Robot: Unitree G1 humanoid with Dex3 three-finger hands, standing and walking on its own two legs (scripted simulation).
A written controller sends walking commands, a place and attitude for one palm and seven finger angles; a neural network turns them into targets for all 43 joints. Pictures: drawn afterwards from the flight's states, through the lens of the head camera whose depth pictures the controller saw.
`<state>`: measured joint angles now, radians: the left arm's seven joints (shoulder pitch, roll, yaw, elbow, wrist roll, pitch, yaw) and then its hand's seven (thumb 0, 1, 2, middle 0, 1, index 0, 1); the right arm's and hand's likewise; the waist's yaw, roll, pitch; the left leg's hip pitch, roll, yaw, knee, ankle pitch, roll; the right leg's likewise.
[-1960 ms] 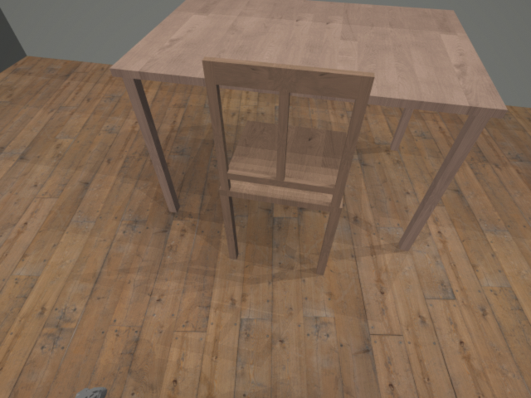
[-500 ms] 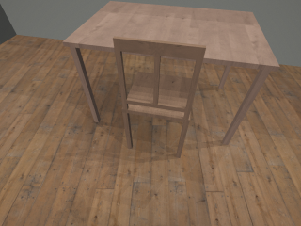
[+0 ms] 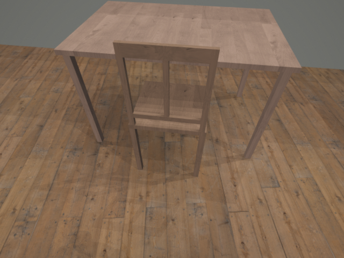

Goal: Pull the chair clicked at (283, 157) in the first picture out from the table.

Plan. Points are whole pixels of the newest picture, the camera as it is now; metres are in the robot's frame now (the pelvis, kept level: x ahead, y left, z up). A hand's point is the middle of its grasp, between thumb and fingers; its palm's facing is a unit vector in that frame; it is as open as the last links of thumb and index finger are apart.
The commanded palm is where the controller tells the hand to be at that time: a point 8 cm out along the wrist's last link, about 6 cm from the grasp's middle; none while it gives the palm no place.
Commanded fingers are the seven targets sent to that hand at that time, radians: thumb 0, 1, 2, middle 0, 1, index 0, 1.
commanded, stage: take the last steps up to it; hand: left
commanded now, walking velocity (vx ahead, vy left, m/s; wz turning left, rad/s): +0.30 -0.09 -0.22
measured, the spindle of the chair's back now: (166, 91) +0.80 +0.07 -0.09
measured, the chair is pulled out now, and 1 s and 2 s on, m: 0.00 0.00 0.00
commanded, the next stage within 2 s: come to a stop and stand still in 0.98 s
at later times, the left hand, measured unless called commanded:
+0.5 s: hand out of the picture +0.03 +0.13 -0.17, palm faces +0.00 -0.99 -0.15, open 7.4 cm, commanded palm none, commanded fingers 0.00 0.90 0.90 -0.20 -0.30 -0.20 -0.30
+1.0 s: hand (131, 195) +0.34 +0.15 -0.17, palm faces -0.10 -0.98 -0.18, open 7.3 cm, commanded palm none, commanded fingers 0.00 0.90 0.90 -0.20 -0.30 -0.20 -0.30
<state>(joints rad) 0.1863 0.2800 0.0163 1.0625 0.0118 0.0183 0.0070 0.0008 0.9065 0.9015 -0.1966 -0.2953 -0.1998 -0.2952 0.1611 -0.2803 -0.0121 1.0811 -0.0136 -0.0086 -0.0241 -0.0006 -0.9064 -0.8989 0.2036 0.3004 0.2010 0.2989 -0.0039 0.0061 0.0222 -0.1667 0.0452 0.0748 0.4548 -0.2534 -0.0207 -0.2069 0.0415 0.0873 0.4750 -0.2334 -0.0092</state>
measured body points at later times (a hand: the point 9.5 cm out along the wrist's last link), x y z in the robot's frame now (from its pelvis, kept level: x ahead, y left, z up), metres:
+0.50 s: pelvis +0.09 -0.03 +0.00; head +0.09 -0.03 +0.45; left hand +0.04 +0.18 -0.16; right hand +0.08 -0.26 -0.15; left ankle +0.14 +0.09 -0.69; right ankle +0.04 -0.12 -0.74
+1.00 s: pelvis +0.25 -0.02 +0.00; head +0.26 -0.02 +0.45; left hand +0.34 +0.21 -0.15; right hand +0.19 -0.25 -0.15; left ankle +0.24 +0.09 -0.74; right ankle +0.31 -0.17 -0.71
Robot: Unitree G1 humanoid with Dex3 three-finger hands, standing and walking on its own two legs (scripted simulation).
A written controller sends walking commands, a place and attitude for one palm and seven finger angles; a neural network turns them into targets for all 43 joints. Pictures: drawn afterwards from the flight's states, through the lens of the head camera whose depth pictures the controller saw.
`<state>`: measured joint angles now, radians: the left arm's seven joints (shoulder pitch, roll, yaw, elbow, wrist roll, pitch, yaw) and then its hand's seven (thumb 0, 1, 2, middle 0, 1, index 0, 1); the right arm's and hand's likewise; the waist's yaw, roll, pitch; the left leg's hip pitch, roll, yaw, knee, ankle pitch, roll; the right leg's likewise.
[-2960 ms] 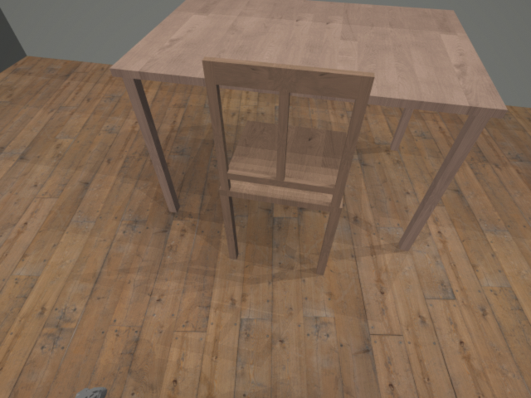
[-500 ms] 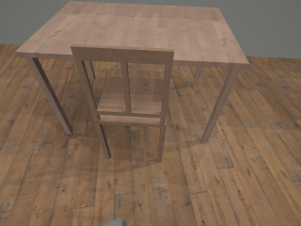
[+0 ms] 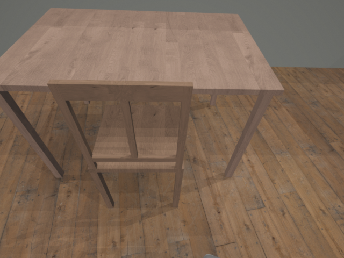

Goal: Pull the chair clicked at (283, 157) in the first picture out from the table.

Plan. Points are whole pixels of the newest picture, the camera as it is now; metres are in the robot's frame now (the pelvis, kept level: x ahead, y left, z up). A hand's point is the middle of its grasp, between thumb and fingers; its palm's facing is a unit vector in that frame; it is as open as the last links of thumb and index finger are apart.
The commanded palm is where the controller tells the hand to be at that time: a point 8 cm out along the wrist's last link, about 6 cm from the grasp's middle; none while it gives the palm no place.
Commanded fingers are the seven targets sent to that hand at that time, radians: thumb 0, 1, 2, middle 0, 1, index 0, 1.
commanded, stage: come to a stop and stand still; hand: left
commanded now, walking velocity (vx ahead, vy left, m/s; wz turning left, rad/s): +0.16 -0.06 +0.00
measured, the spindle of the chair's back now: (130, 132) +0.53 +0.16 -0.09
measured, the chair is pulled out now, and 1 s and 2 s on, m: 0.00 0.00 0.00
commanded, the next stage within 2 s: look again from close up in 1.60 s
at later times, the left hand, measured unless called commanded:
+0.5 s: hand out of the picture +0.12 +0.17 -0.18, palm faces +0.07 -0.97 -0.23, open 7.3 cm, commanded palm none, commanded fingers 0.00 0.90 0.90 -0.20 -0.30 -0.20 -0.30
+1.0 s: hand out of the picture +0.06 +0.15 -0.18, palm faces +0.05 -0.98 -0.19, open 7.4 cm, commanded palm none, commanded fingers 0.00 0.90 0.90 -0.20 -0.30 -0.20 -0.30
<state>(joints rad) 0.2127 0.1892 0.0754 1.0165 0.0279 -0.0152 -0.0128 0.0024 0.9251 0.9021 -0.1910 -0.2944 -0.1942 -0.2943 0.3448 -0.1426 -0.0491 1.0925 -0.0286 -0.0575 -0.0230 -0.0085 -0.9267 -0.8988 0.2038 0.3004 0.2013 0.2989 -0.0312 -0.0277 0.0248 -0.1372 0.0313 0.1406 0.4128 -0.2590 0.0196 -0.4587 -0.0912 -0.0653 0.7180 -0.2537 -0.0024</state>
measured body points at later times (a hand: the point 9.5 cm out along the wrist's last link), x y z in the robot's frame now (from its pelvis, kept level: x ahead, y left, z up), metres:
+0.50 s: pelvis +0.08 -0.02 -0.01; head +0.11 -0.02 +0.44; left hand +0.12 +0.22 -0.16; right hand +0.13 -0.25 -0.16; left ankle +0.10 +0.08 -0.74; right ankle +0.06 -0.13 -0.72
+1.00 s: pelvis +0.02 -0.03 -0.01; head +0.00 -0.01 +0.44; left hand +0.06 +0.21 -0.16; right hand +0.06 -0.26 -0.15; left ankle +0.07 +0.08 -0.74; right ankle +0.05 -0.13 -0.74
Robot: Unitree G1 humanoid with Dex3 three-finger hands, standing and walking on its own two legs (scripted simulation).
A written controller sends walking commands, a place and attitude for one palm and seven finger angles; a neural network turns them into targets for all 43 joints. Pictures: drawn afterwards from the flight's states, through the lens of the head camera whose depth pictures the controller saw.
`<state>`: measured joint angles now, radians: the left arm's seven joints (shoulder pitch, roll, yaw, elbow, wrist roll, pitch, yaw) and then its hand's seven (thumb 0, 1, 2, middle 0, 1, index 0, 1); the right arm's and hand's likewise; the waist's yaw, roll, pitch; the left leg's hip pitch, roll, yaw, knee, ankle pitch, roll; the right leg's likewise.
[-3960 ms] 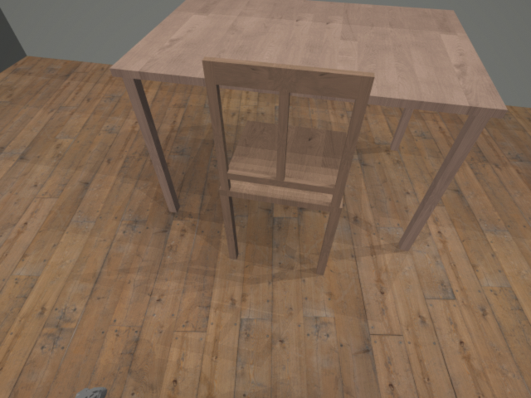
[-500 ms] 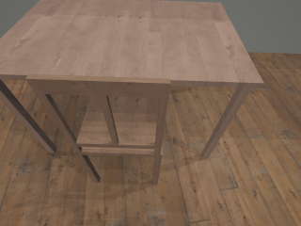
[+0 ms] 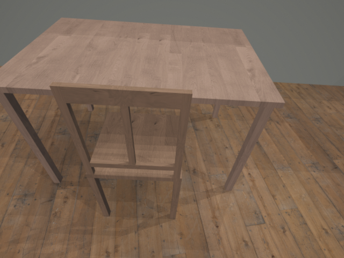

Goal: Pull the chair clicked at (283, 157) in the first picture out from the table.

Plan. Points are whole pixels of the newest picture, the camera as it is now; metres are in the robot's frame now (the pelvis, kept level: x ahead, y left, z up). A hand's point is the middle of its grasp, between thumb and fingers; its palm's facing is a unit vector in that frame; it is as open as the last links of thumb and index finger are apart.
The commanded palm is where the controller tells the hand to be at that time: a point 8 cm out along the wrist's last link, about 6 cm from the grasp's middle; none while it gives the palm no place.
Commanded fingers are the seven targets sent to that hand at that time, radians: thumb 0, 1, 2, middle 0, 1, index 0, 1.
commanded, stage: come to a stop and stand still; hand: left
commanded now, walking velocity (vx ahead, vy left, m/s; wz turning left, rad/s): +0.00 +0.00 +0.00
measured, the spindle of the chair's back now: (129, 138) +0.52 +0.17 -0.08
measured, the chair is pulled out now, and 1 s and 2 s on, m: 0.00 0.00 0.00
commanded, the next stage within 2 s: look again from close up in 0.60 s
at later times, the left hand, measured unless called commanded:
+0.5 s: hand out of the picture -0.03 +0.19 -0.18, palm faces +0.05 -0.99 -0.14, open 7.4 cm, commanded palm none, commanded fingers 0.00 0.90 0.90 -0.20 -0.30 -0.20 -0.30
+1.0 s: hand out of the picture -0.04 +0.20 -0.17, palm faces +0.05 -0.99 -0.14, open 7.4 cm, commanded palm none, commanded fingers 0.00 0.90 0.90 -0.20 -0.30 -0.20 -0.30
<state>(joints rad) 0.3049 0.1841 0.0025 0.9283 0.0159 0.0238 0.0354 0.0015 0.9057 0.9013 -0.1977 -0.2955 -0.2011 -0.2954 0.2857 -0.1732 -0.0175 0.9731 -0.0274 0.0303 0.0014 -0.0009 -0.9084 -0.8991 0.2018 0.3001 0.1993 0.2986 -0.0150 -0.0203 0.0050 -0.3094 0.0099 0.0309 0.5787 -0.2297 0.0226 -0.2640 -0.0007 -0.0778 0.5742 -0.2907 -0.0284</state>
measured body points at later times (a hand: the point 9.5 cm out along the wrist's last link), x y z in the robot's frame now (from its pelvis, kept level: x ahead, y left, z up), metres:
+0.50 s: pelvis -0.01 +0.03 +0.01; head -0.03 +0.05 +0.45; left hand -0.04 +0.24 -0.16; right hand -0.01 -0.19 -0.14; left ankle +0.06 +0.10 -0.73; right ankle +0.03 -0.10 -0.73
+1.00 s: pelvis +0.00 +0.05 +0.01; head +0.00 +0.07 +0.46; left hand -0.04 +0.26 -0.16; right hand +0.01 -0.18 -0.14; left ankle +0.06 +0.11 -0.73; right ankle +0.04 -0.10 -0.73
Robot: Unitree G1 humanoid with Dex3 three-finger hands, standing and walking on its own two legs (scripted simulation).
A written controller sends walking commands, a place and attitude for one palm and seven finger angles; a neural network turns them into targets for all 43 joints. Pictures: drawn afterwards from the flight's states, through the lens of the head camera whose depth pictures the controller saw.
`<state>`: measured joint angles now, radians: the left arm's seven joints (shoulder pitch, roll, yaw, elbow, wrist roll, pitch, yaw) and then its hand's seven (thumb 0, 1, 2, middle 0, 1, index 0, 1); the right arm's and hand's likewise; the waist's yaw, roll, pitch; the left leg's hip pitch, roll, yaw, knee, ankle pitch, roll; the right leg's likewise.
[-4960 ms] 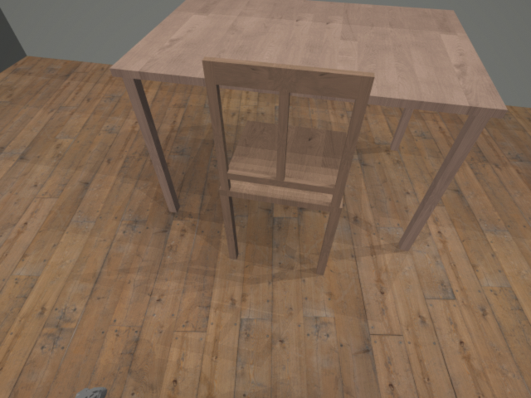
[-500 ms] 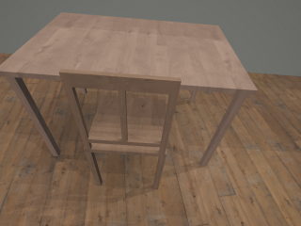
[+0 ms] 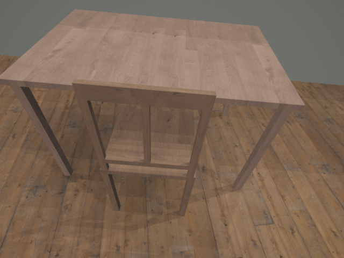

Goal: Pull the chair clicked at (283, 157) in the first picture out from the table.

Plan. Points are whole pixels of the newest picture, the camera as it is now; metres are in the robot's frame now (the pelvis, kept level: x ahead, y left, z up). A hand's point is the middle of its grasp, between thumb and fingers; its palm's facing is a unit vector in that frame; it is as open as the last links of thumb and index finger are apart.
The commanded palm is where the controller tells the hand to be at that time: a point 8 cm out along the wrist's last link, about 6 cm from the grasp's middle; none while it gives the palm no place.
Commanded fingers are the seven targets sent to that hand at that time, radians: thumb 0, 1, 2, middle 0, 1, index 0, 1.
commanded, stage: look again from close up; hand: left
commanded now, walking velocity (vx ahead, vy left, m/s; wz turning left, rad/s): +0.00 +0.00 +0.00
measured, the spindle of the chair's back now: (146, 136) +0.52 +0.12 -0.09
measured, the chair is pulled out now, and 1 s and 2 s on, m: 0.00 0.00 0.00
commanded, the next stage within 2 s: none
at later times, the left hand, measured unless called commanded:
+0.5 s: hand out of the picture +0.03 +0.14 -0.18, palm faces +0.01 -0.99 -0.14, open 7.4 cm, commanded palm none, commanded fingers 0.00 0.90 0.90 -0.20 -0.30 -0.20 -0.30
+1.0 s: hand out of the picture +0.04 +0.14 -0.18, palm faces +0.00 -0.99 -0.15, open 7.4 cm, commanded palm none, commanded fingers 0.00 0.90 0.90 -0.20 -0.30 -0.20 -0.30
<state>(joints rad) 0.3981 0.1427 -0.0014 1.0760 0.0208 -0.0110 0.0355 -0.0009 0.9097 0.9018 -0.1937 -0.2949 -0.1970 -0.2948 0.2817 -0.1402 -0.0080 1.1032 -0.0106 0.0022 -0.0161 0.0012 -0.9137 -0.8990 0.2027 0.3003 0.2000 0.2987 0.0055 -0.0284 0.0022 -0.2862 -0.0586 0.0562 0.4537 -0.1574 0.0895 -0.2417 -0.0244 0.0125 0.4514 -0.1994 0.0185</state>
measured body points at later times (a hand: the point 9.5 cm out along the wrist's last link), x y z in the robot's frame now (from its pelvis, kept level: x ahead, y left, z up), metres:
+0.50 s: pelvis +0.04 -0.01 +0.00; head +0.04 +0.00 +0.45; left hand +0.03 +0.19 -0.16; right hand +0.04 -0.24 -0.15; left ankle +0.06 +0.06 -0.74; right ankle +0.03 -0.15 -0.74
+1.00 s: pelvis +0.06 -0.02 +0.01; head +0.06 +0.00 +0.46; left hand +0.04 +0.20 -0.16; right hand +0.06 -0.24 -0.15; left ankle +0.06 +0.06 -0.74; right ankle +0.03 -0.15 -0.74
